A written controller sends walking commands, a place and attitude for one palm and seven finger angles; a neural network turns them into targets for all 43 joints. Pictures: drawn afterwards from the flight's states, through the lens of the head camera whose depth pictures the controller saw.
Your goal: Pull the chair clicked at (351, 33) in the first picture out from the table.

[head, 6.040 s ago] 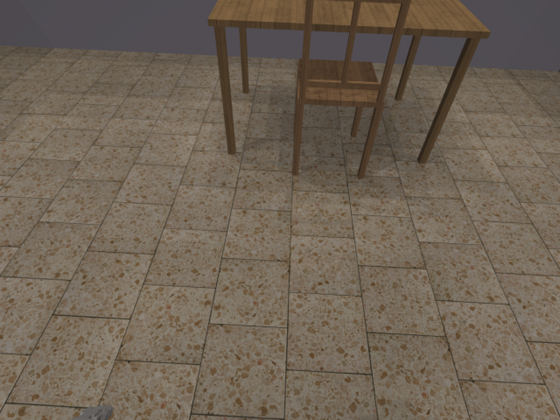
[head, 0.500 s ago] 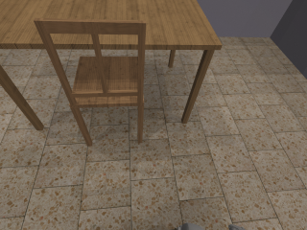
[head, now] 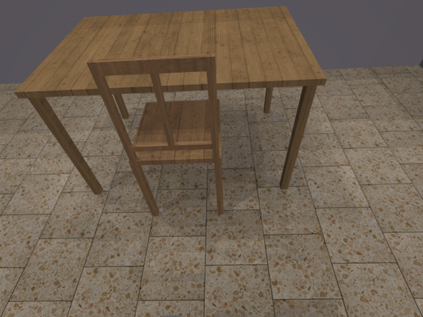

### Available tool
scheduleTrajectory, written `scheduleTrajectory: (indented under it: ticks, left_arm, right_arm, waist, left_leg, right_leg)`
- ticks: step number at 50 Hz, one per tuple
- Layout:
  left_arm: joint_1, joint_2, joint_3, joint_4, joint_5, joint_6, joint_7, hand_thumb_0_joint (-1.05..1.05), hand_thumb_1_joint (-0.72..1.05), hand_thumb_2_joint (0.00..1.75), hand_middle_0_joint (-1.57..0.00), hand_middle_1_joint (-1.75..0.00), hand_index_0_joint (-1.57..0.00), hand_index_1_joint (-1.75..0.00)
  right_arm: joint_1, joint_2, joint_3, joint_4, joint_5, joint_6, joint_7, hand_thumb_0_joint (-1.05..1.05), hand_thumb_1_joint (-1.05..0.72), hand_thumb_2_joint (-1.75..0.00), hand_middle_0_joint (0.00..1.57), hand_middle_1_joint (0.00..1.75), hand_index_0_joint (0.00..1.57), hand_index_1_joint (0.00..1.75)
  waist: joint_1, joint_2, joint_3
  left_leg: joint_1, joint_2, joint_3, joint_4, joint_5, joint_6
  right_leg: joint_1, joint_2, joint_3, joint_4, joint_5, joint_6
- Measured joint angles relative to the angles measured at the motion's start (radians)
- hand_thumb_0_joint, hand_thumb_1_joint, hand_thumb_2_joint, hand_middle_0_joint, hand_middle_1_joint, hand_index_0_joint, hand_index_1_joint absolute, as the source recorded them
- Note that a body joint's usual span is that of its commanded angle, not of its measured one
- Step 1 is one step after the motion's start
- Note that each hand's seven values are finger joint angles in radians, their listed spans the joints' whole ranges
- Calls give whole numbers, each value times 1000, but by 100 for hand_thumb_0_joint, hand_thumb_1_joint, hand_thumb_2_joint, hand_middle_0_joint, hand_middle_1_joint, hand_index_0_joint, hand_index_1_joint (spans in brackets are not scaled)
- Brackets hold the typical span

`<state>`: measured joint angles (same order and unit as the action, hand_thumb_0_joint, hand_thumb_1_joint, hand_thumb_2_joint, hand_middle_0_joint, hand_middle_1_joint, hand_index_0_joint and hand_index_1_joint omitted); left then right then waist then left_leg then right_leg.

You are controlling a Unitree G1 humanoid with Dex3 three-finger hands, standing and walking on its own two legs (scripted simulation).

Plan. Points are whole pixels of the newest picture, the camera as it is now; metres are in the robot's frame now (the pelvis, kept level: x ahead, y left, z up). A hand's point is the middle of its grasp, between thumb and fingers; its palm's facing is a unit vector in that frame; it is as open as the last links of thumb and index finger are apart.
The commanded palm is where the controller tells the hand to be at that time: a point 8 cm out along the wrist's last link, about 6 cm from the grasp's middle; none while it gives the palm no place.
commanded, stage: take the last steps up to it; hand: left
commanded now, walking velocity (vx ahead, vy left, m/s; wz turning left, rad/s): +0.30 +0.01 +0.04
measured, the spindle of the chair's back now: (163, 112) +0.77 +0.21 -0.07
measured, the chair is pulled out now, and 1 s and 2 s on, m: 0.00 0.00 0.00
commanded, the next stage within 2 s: come to a stop and stand still in 0.88 s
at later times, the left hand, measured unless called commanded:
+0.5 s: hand out of the picture +0.11 +0.24 -0.18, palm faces +0.04 -0.98 -0.17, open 7.3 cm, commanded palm none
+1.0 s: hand (158, 241) +0.34 +0.17 -0.17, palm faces -0.01 -0.97 -0.23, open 7.2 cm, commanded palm none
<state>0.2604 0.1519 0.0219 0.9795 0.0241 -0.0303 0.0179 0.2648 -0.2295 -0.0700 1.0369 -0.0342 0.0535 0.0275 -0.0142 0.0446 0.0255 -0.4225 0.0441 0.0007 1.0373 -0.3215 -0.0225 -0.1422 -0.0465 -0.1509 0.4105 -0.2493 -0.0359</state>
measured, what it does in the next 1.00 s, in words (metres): walks ahead: left foot, then right foot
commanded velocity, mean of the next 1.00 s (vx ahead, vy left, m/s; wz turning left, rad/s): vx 0.23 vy -0.03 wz -0.01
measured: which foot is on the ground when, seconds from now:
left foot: up 0.00-0.22, down 0.24-0.74, up 0.76-1.00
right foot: down 0.00-0.26, up 0.28-0.70, down 0.72-1.00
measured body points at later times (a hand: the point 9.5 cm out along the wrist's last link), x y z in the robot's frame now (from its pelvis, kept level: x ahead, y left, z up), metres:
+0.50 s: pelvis +0.11 +0.06 +0.00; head +0.11 +0.07 +0.45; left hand +0.10 +0.29 -0.16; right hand +0.09 -0.16 -0.15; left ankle +0.05 +0.15 -0.75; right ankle +0.13 -0.07 -0.67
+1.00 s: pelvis +0.29 -0.01 +0.00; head +0.31 -0.02 +0.44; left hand +0.34 +0.22 -0.15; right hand +0.32 -0.25 -0.16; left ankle +0.32 +0.12 -0.70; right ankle +0.30 -0.09 -0.75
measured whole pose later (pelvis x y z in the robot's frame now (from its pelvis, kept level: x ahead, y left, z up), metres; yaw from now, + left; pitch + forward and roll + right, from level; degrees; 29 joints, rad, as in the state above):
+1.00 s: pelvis +0.29 -0.01 +0.00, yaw -2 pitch +0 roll -1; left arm 0.23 0.16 0.04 1.07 0.02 -0.06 0.02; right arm 0.23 -0.18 -0.05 1.05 -0.02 -0.02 -0.01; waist -0.03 0.04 0.04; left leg -0.48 0.10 0.06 0.92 -0.32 -0.01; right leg -0.21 0.02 -0.16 0.40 -0.20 -0.07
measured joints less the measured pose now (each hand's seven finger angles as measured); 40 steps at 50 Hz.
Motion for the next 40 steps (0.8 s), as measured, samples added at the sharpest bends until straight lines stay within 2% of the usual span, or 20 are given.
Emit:
scheduleTrajectory:
  ticks: [5, 9, 12, 13, 16, 18, 20, 25, 30, 34, 36, 37, 38, 40]
  left_arm:
    - [78, 4, 3, 55, 8, -12, -5, 0, 92, 90, -20, -29, -21, -30]
    - [132, 13, 9, 106, 11, -6, -11, 0, 91, 90, -20, -29, -21, -30]
    - [173, 19, 14, 142, 5, 6, -13, 0, 91, 90, -20, -29, -21, -30]
    - [182, 22, 15, 153, 1, 12, -15, 1, 91, 90, -20, -29, -20, -30]
    - [181, 29, 19, 179, 4, 44, -18, 1, 91, 90, -20, -29, -20, -30]
    - [161, 29, 23, 181, 9, 50, -24, 1, 91, 90, -20, -29, -20, -30]
    - [130, 31, 27, 168, 10, 43, -30, 1, 91, 90, -20, -29, -20, -30]
    - [39, 37, 36, 116, 8, 30, -32, 1, 91, 90, -20, -29, -20, -30]
    - [-51, 35, 38, 72, 3, 35, -34, 1, 91, 90, -20, -29, -20, -30]
    - [-110, 27, 36, 44, -1, 26, -37, 1, 91, 90, -20, -29, -20, -30]
    - [-124, 29, 34, 28, 1, 4, -39, 0, 91, 90, -20, -29, -20, -30]
    - [-131, 30, 36, 24, 4, -14, -37, 0, 91, 90, -20, -29, -20, -30]
    - [-138, 27, 37, 23, 2, -29, -33, 0, 91, 90, -20, -29, -20, -30]
    - [-137, 18, 32, 21, -4, -39, -26, 0, 91, 90, -20, -29, -20, -30]
  right_arm:
    - [-1, 9, 2, 17, 1, -9, 3, 1, -91, -90, 20, 30, 20, 30]
    - [-23, 24, 10, 14, 5, -27, 4, 1, -91, -90, 20, 30, 20, 30]
    - [-35, 34, 21, 3, 7, -59, -1, 1, -91, -90, 20, 30, 20, 30]
    - [-40, 40, 23, 1, 6, -73, -6, 1, -91, -90, 20, 30, 20, 30]
    - [-35, 70, 32, -11, 3, -95, -19, 0, -91, -90, 20, 30, 20, 30]
    - [-12, 75, 30, -10, 5, -102, -36, 0, -92, -90, 20, 30, 20, 30]
    - [14, 78, 35, 2, 7, -108, -42, 0, -93, -90, 21, 30, 20, 30]
    - [91, 101, 47, 49, 13, -119, -48, 0, -92, -90, 20, 30, 20, 30]
    - [152, 122, 47, 87, 6, -115, -46, 0, -91, -90, 21, 30, 20, 30]
    - [177, 118, 41, 107, -2, -107, -43, 0, -91, -90, 21, 30, 20, 30]
    - [192, 115, 38, 117, 1, -103, -39, 0, -90, -90, 21, 30, 20, 30]
    - [192, 114, 37, 124, 5, -99, -36, 0, -90, -90, 21, 30, 20, 30]
    - [178, 109, 38, 128, 11, -90, -33, 1, -90, -90, 21, 30, 20, 30]
    - [144, 96, 33, 120, 19, -77, -33, 1, -90, -90, 21, 30, 20, 30]
  waist:
    - [24, -20, -8]
    - [50, -43, -5]
    - [59, -49, -7]
    - [56, -56, -6]
    - [48, -84, -6]
    - [34, -84, -12]
    - [27, -83, -12]
    - [17, -87, -8]
    - [-9, -77, 5]
    - [-41, -50, 28]
    - [-46, -39, 34]
    - [-40, -35, 40]
    - [-37, -28, 52]
    - [-31, -17, 69]
  left_leg:
    - [25, 39, 30, -156, 0, -3]
    - [74, 37, 65, -327, -26, 10]
    - [157, 26, 101, -498, 15, 18]
    - [166, 20, 107, -515, 64, 25]
    - [193, 4, 139, -492, 31, 45]
    - [235, -6, 147, -545, 29, 50]
    - [281, -18, 150, -610, 49, 52]
    - [379, -43, 157, -728, 66, 51]
    - [448, -43, 161, -762, 30, 31]
    - [484, -16, 168, -724, -42, -3]
    - [476, 11, 168, -633, -113, -19]
    - [438, 30, 165, -522, -153, -9]
    - [376, 41, 132, -357, -186, 8]
    - [240, 30, 62, -41, -199, 38]
  right_leg:
    - [34, -4, -15, -48, 9, 9]
    - [46, -14, -18, -40, -12, 29]
    - [35, -20, -18, 30, -65, 51]
    - [15, -28, -11, 89, -101, 46]
    - [-110, -34, 51, 395, -212, 21]
    - [-199, -33, 65, 552, -170, 14]
    - [-272, -40, 73, 628, -94, 19]
    - [-392, -59, 88, 644, 19, 42]
    - [-416, -71, 75, 483, 41, 46]
    - [-364, -54, 50, 290, 23, 22]
    - [-302, -31, 34, 191, 51, 4]
    - [-296, -22, 28, 194, 92, -8]
    - [-299, -11, 21, 231, 75, -19]
    - [-267, 7, 11, 241, 27, -34]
